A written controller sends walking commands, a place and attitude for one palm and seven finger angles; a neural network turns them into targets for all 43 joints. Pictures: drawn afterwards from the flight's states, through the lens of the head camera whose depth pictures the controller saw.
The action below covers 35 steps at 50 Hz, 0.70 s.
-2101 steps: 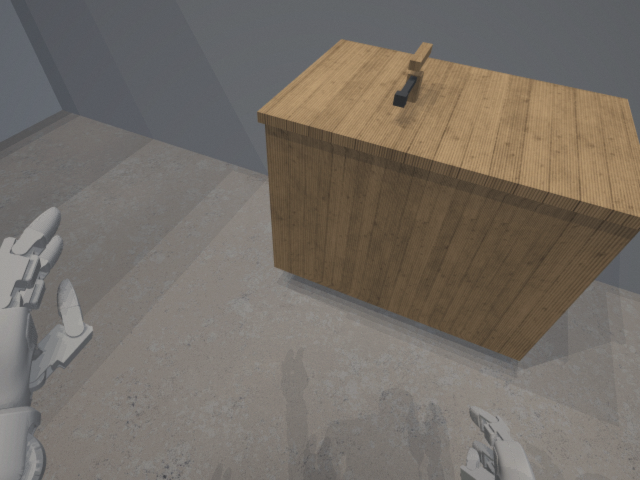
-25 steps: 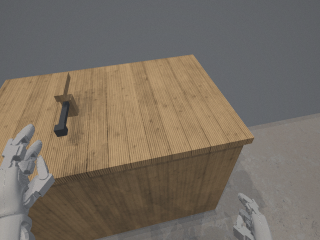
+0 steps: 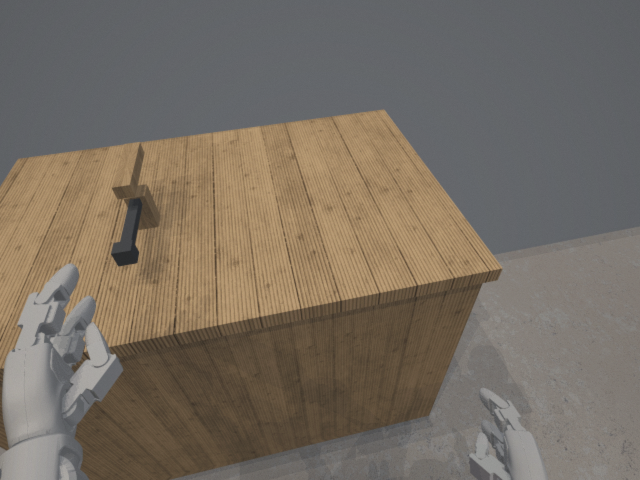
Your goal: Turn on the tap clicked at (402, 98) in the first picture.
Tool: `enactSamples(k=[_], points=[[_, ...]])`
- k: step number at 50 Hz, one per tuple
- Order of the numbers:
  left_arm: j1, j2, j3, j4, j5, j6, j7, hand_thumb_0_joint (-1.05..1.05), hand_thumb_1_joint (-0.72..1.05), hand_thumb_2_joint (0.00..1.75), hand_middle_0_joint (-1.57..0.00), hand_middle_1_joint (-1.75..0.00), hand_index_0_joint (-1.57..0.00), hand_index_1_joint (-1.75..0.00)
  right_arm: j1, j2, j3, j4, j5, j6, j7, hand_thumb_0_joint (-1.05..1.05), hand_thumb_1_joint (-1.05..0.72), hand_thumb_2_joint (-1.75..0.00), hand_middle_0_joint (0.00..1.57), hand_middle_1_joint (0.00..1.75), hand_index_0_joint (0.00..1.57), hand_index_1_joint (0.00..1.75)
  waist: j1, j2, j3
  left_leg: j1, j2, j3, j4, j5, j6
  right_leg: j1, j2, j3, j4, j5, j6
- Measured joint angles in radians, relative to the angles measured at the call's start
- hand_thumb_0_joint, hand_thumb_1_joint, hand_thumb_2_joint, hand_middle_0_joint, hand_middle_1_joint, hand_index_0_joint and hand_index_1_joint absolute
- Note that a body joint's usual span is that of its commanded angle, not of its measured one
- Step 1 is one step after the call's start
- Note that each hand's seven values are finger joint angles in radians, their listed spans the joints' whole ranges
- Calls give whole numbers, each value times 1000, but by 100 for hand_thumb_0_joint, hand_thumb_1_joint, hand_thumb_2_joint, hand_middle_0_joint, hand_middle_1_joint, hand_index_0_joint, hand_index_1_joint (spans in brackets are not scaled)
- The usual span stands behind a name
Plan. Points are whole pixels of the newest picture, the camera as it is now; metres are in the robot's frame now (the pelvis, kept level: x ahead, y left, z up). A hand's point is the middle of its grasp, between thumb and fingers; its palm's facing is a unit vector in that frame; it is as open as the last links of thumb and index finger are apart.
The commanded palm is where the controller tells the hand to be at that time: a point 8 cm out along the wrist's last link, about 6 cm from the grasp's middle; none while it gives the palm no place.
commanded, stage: turn the palm inward beside the body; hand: left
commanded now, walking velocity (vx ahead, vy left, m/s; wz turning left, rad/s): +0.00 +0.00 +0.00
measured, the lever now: (125, 253) +0.39 +0.36 +0.06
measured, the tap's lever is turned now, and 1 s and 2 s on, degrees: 0 0 0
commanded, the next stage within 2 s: reach beside the lever's end, fingers flat in 0.38 s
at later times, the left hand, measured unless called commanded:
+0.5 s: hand (133, 346) +0.20 +0.22 +0.14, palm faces +0.50 -0.86 -0.12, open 7.4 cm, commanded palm +0.15 +0.26 +0.15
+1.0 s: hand (127, 324) +0.24 +0.25 +0.12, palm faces +0.51 -0.85 -0.11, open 7.4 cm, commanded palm +0.20 +0.30 +0.12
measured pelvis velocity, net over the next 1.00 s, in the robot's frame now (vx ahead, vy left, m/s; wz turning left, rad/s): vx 0.01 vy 0.00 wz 0.00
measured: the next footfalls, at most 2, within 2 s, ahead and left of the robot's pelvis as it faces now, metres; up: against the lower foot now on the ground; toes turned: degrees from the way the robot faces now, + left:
none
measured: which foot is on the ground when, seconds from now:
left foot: down 0.00-1.00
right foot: down 0.00-1.00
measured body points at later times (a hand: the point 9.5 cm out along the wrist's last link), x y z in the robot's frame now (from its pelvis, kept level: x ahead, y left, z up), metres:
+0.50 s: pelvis +0.02 -0.01 +0.00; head +0.01 -0.04 +0.45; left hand +0.17 +0.26 +0.15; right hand +0.22 -0.23 -0.07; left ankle +0.01 +0.13 -0.72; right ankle +0.04 -0.07 -0.72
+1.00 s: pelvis +0.01 +0.00 +0.00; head +0.02 -0.02 +0.45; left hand +0.20 +0.30 +0.13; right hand +0.20 -0.22 -0.08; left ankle +0.01 +0.13 -0.72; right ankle +0.04 -0.07 -0.72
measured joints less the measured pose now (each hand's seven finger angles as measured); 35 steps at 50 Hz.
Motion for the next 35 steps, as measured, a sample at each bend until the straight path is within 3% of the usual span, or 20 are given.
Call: enactSamples(k=[12, 28, 35], points=[[0, -4, -1, 0, -6, 28, -4, 2, 90, 90, -21, -30, -20, -30, -5, -6, -5, -1, 0, -1, 0, 1, -90, -89, 20, 30, 20, 30, -1, 8, -4, 10, 9, -6, -13, -6, -7, 9, 9, -6, -11, -7, -9], [1, -12, 3, 14, -4, 1, -14, 2, 90, 90, -21, -30, -20, -30, -5, -7, -12, -5, -5, 8, 2, 1, -90, -89, 20, 30, 20, 30, 2, 6, -9, 17, 10, -6, -23, -17, -8, 13, 10, -5, -14, -22, -10], [-49, -3, 43, 98, -11, -10, -21, 1, 90, 90, -21, -30, -20, -30, -13, -1, -12, 7, -5, 26, -3, 1, -90, -89, 20, 30, 20, 30, 1, -2, -2, 15, 10, -6, -26, -14, -8, 12, 10, -5, -18, -19, -9]])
